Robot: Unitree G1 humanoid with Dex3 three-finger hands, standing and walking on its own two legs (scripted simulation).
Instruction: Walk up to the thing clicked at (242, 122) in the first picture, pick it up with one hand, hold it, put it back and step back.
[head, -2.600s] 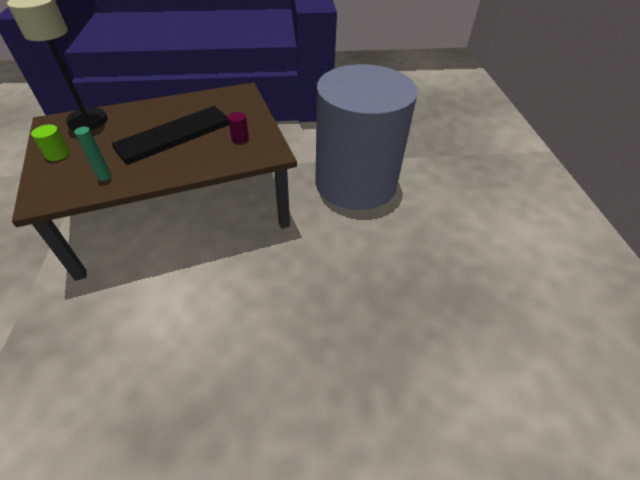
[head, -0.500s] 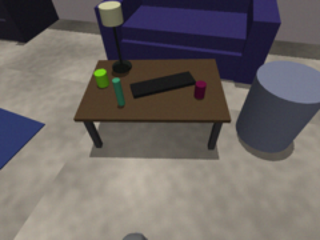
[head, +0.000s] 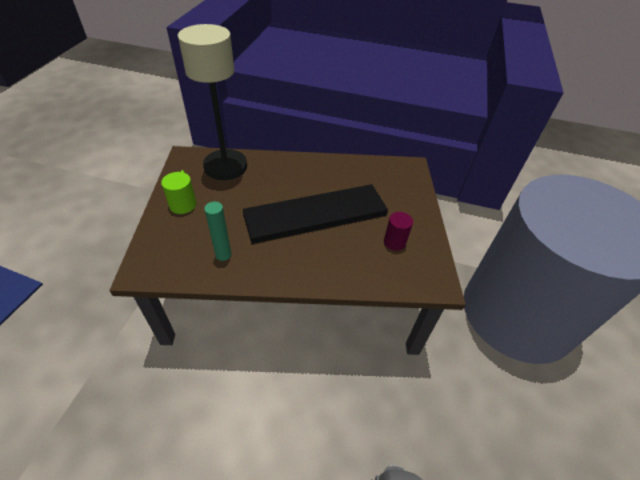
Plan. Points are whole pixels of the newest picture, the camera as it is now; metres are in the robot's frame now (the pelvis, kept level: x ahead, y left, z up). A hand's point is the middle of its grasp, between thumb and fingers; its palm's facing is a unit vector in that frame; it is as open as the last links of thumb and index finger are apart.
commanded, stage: walk up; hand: right
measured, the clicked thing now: (398, 231) +0.84 -0.23 -0.36
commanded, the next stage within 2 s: none
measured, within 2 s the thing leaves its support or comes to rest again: neither
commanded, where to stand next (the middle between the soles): +0.32 -0.01 m, yaw -1 degrees
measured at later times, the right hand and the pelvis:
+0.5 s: hand (515, 434) +0.24 -0.29 -0.14, palm faces -0.07 +0.91 -0.40, open 7.4 cm; pelvis +0.16 -0.01 -0.02, yaw +1 degrees
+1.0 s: hand (484, 392) +0.31 -0.27 -0.17, palm faces -0.01 +0.94 -0.33, open 7.4 cm; pelvis +0.23 -0.01 -0.01, yaw -2 degrees
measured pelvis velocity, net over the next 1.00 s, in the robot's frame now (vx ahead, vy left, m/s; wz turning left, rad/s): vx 0.23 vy -0.01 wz -0.03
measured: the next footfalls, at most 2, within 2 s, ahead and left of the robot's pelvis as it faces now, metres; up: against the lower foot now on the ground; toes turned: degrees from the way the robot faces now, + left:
right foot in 0.12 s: +0.19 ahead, -0.16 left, +0.00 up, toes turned -5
left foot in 0.48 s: +0.30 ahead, +0.11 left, +0.00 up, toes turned +1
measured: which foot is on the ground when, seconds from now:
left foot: down 0.00-0.14, up 0.16-0.46, down 0.48-1.00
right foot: up 0.00-0.10, down 0.12-0.50, up 0.52-0.80, down 0.82-1.00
